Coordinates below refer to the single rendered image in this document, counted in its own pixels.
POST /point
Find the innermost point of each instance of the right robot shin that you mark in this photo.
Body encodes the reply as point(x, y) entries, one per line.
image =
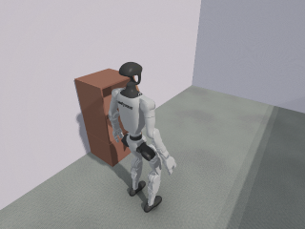
point(153, 188)

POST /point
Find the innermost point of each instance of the robot left hand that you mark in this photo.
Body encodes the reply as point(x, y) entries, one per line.
point(115, 134)

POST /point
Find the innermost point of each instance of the robot right upper arm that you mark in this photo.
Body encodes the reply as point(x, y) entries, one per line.
point(148, 106)

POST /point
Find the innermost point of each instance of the right robot thigh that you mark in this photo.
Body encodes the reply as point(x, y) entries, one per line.
point(149, 153)

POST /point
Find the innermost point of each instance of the robot left forearm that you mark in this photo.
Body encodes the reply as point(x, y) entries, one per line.
point(114, 123)

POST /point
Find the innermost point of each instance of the robot left upper arm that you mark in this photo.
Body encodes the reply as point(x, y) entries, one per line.
point(114, 104)

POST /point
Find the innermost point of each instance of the robot right hand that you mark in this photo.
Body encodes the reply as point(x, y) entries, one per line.
point(169, 164)

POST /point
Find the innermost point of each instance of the robot right forearm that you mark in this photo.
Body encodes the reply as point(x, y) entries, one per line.
point(159, 146)

